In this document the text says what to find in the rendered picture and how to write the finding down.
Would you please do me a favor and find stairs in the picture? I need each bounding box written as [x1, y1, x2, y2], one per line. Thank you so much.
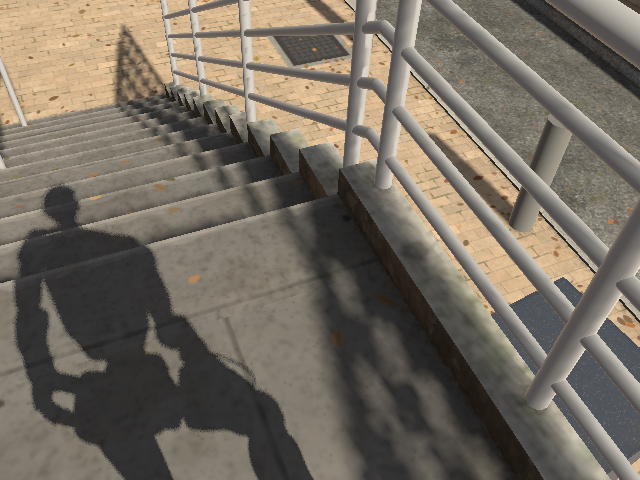
[0, 94, 316, 283]

